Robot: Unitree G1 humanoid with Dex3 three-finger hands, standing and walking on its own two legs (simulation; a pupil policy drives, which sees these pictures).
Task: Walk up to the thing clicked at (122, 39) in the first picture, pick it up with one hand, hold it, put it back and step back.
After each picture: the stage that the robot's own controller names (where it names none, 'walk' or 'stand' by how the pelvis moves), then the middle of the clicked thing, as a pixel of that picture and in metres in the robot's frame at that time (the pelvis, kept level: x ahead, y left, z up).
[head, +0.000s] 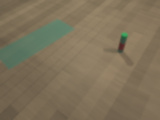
stand; (122, 43) +1.31 -0.45 -0.66
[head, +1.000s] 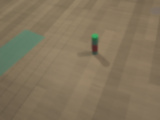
walk; (94, 44) +1.25 -0.03 -0.63
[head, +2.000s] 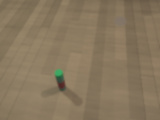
walk; (60, 80) +0.76 +0.25 -0.64
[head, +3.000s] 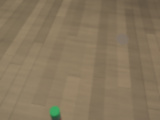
walk; (56, 117) +0.45 +0.19 -0.63
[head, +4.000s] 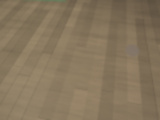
stand; out of the picture +0.37 +0.17 -0.66
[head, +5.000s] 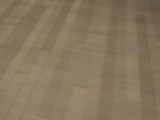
stand; out of the picture +0.35 +0.18 -0.66
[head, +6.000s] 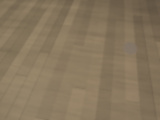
stand; out of the picture +0.36 +0.19 -0.66
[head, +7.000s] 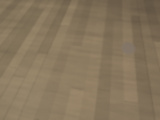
stand; out of the picture +0.35 +0.20 -0.66
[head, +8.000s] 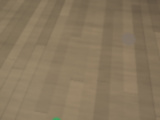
go down; out of the picture +0.36 +0.19 -0.65
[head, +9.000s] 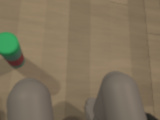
go down; (12, 53) +0.44 +0.23 -0.23
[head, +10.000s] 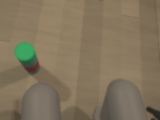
close in; (29, 60) +0.44 +0.22 -0.26
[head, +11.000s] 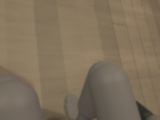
close in; out of the picture +0.42 +0.26 -0.16
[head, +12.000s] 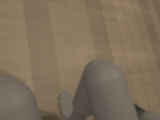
close; out of the picture +0.42 +0.27 -0.16
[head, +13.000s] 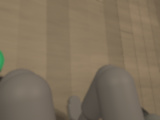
lift; out of the picture +0.33 +0.25 -0.16
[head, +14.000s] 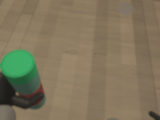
lift; (29, 85) +0.31 +0.17 +0.04
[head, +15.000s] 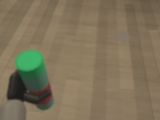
hold; (38, 84) +0.33 +0.16 +0.05
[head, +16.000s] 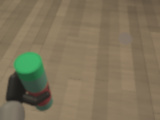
hold; (37, 86) +0.32 +0.17 +0.05
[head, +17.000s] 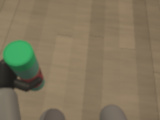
crouch; (29, 71) +0.38 +0.18 -0.02
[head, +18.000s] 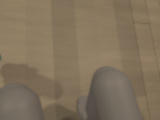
lower; out of the picture +0.45 +0.24 -0.11
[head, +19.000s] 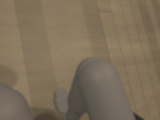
lower; out of the picture +0.44 +0.28 -0.17
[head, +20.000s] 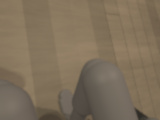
lower; out of the picture +0.43 +0.28 -0.16
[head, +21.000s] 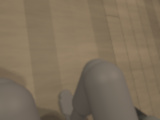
lower; out of the picture +0.43 +0.27 -0.16
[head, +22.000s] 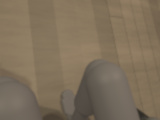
rest; out of the picture +0.42 +0.27 -0.16
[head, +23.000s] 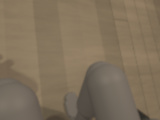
open; out of the picture +0.42 +0.25 -0.17
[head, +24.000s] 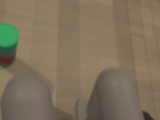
stand; (5, 49) +0.43 +0.23 -0.19
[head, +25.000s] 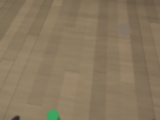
stand; out of the picture +0.38 +0.17 -0.56
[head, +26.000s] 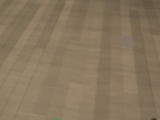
stand; out of the picture +0.38 +0.17 -0.60
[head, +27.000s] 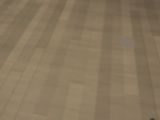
stand; out of the picture +0.37 +0.17 -0.60
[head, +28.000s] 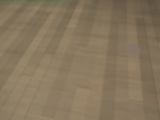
stand; out of the picture +0.40 +0.16 -0.65
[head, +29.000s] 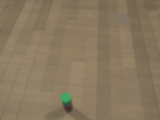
walk; (67, 103) +0.48 +0.13 -0.63
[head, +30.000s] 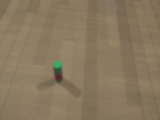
walk; (58, 72) +0.73 +0.16 -0.63
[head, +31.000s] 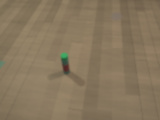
stand; (65, 64) +1.00 +0.23 -0.64
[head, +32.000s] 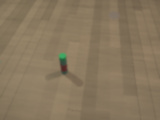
stand; (63, 64) +0.98 +0.20 -0.66
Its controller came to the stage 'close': yes
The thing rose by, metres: 0.68
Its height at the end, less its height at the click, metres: +0.00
